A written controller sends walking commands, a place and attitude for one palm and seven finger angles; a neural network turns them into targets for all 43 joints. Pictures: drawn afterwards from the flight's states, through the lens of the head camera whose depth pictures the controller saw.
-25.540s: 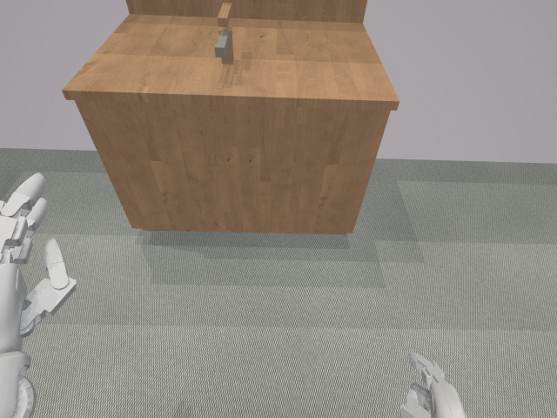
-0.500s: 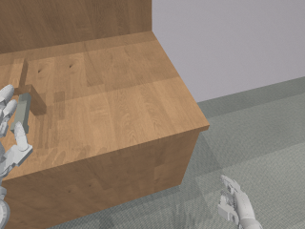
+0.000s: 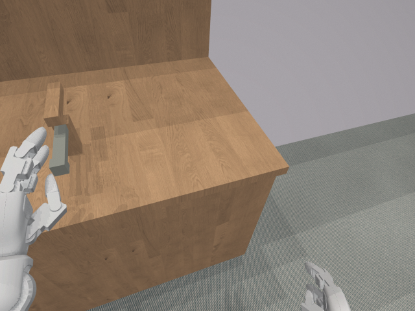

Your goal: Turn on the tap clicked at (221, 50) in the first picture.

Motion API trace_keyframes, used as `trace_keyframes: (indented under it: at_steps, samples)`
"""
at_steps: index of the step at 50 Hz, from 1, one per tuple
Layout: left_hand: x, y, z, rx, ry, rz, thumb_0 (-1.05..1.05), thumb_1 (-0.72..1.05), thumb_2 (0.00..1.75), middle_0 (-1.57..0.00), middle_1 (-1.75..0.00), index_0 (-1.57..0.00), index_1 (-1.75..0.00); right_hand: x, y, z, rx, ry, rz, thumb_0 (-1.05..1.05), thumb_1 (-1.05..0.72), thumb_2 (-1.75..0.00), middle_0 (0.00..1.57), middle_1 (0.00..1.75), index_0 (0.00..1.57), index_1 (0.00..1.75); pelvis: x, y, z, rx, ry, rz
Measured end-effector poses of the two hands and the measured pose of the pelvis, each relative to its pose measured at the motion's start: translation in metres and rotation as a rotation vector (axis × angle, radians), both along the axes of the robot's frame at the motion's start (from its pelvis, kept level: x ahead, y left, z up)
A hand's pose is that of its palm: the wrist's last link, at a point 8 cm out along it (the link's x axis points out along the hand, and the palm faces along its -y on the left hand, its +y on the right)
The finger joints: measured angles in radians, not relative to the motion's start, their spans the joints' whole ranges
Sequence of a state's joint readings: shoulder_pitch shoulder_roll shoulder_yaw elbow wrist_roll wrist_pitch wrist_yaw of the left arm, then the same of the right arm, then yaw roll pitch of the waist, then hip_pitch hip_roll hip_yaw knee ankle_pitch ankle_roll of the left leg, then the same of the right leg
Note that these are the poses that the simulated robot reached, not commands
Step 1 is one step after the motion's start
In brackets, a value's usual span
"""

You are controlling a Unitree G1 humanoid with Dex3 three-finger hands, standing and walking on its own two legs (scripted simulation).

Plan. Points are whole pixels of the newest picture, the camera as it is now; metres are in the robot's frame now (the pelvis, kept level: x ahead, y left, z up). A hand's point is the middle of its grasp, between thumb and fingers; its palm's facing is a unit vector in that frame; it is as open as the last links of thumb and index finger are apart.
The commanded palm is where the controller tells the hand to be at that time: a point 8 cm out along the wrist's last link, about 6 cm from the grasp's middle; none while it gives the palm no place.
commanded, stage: come to a stop and stand still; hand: left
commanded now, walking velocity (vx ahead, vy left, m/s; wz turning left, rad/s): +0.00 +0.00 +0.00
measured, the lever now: (59, 166) +0.35 +0.34 +0.07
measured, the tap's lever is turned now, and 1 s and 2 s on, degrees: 0 0 0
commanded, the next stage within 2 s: look again from close up in 1.32 s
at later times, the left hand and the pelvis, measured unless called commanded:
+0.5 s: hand out of the picture +0.18 +0.30 +0.17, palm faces +0.47 -0.82 -0.31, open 7.5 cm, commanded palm +0.12 +0.32 +0.18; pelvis -0.03 +0.04 -0.01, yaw +2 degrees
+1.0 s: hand (38, 189) +0.24 +0.28 +0.16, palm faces +0.44 -0.83 -0.34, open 7.5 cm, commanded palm +0.17 +0.31 +0.18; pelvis +0.03 +0.02 +0.00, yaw +3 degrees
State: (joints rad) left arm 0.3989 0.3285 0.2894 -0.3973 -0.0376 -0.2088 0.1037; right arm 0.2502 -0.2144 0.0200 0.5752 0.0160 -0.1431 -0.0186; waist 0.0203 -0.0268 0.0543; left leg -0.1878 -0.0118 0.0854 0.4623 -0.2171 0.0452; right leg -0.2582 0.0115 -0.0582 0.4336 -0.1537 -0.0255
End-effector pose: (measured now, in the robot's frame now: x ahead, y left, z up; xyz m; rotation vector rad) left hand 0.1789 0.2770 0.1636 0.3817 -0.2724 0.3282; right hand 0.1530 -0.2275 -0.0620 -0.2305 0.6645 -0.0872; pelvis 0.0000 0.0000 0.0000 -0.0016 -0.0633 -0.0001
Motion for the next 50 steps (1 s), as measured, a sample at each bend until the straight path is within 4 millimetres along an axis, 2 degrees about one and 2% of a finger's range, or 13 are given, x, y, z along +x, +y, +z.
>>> trace_keyframes:
  at_steps: [4,9,12,17,25,34,50]
  samples:
    - [-0.010,0.021,-0.001,0.033,-0.010,-0.003,0.02,0.88,0.89,-0.21,-0.30,-0.21,-0.30,-0.018,0.015,0.003,-0.011,0.000,-0.004,0.01,-0.91,-0.90,0.20,0.30,0.20,0.30,-0.012,0.011,-0.002,-0.005,-0.016,-0.001]
    - [-0.025,0.047,0.017,0.066,-0.124,0.053,0.02,0.88,0.89,-0.21,-0.30,-0.21,-0.30,-0.029,0.034,0.001,-0.003,-0.005,0.030,0.01,-0.91,-0.90,0.20,0.30,0.20,0.30,-0.023,0.023,-0.005,-0.008,-0.040,0.002]
    - [-0.033,0.052,0.021,0.058,-0.164,0.065,0.02,0.89,0.89,-0.21,-0.30,-0.20,-0.30,-0.030,0.045,-0.001,0.011,-0.008,0.051,0.01,-0.91,-0.90,0.20,0.30,0.21,0.30,-0.026,0.029,-0.006,-0.013,-0.046,0.007]
    - [-0.039,0.056,0.013,0.042,-0.139,0.067,0.02,0.89,0.89,-0.20,-0.30,-0.20,-0.30,-0.027,0.059,-0.002,0.027,-0.015,0.073,0.01,-0.90,-0.90,0.20,0.30,0.21,0.30,-0.029,0.035,-0.007,-0.020,-0.054,0.019]
    - [-0.042,0.061,0.011,0.046,-0.110,0.090,0.02,0.89,0.89,-0.20,-0.30,-0.20,-0.30,-0.015,0.065,0.002,0.023,-0.023,0.099,0.01,-0.90,-0.90,0.20,0.30,0.21,0.30,-0.027,0.037,-0.005,-0.023,-0.060,0.031]
    - [-0.031,0.056,0.014,0.050,-0.107,0.108,0.02,0.89,0.89,-0.20,-0.30,-0.20,-0.30,0.004,0.055,0.002,0.008,-0.008,0.107,0.01,-0.90,-0.90,0.20,0.30,0.21,0.30,-0.013,0.031,-0.003,-0.021,-0.043,0.049]
    - [0.016,0.037,0.010,0.042,-0.031,0.084,0.02,0.89,0.89,-0.20,-0.30,-0.20,-0.30,0.051,0.033,0.003,-0.011,0.016,0.072,0.01,-0.91,-0.90,0.20,0.30,0.21,0.30,0.031,0.017,0.002,-0.015,0.018,0.059]
